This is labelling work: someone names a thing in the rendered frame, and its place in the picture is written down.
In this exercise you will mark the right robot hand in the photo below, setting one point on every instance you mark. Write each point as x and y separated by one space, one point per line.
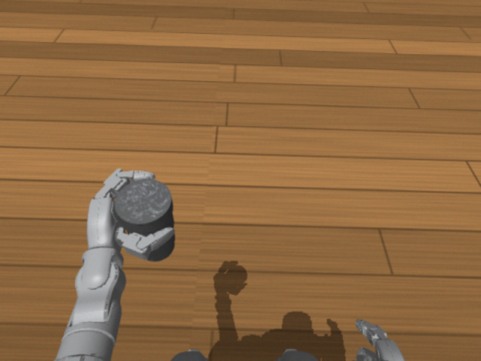
386 350

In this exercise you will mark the left robot arm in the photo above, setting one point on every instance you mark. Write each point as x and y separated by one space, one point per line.
93 326

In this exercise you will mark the cup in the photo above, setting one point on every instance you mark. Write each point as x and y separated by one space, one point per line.
145 207

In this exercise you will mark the left robot hand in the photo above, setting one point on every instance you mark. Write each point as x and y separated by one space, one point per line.
104 228

